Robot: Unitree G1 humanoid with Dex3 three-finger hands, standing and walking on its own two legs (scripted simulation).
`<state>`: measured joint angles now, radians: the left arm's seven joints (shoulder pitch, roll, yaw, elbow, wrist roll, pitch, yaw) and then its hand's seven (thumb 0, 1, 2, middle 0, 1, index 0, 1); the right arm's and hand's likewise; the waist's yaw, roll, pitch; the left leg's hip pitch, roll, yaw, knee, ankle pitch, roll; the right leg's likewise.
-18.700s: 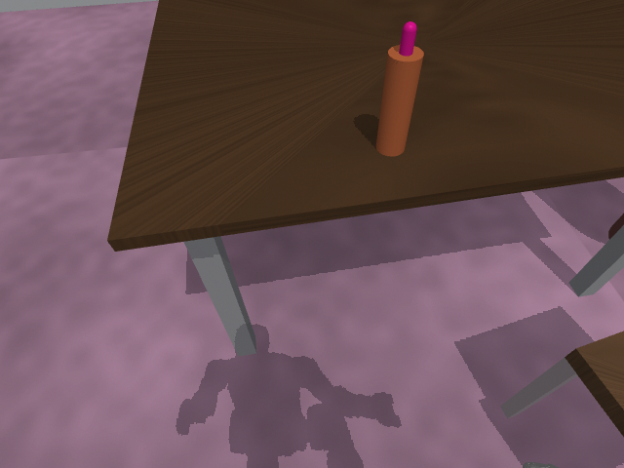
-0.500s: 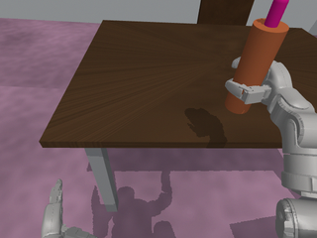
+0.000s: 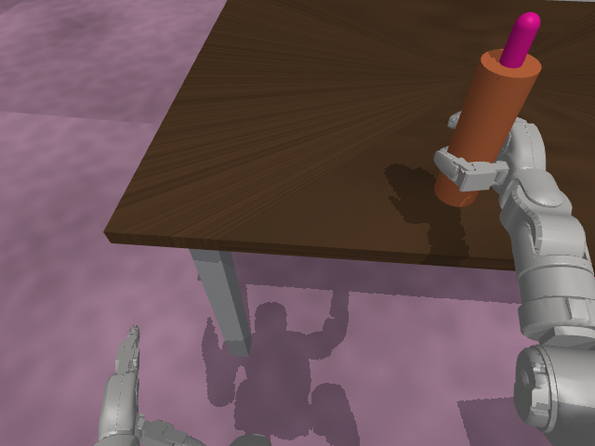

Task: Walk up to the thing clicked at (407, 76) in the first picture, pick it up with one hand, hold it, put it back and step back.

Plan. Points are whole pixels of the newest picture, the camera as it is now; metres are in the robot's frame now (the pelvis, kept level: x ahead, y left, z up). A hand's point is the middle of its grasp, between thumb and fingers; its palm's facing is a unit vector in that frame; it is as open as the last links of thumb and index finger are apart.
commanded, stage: crouch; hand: right
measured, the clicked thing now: (484, 121) +0.43 -0.17 +0.22
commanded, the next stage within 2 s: lower in 0.54 s
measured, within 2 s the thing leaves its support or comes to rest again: rests again in 1.76 s
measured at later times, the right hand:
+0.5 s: hand (447, 143) +0.49 -0.16 +0.14, palm faces +0.08 +1.00 -0.02, open 8.0 cm
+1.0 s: hand (434, 164) +0.50 -0.16 +0.09, palm faces +0.07 +1.00 -0.01, open 8.0 cm
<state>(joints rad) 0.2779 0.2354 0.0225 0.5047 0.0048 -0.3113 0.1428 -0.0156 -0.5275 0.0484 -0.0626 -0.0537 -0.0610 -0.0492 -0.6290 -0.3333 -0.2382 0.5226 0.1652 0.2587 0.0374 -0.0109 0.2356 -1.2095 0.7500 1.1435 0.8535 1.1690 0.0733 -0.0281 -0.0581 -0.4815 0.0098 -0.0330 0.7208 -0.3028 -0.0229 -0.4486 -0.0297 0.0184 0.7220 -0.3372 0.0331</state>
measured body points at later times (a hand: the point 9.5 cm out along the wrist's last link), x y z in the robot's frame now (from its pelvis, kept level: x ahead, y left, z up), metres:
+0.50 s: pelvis +0.01 -0.01 +0.00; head +0.06 +0.00 +0.45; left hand +0.16 +0.26 -0.05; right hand +0.48 -0.22 +0.14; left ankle +0.04 +0.13 -0.71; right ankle +0.02 -0.14 -0.71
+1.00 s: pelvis +0.01 -0.01 -0.01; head +0.08 -0.01 +0.44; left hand +0.15 +0.26 -0.05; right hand +0.49 -0.21 +0.09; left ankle +0.04 +0.13 -0.71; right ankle +0.02 -0.14 -0.71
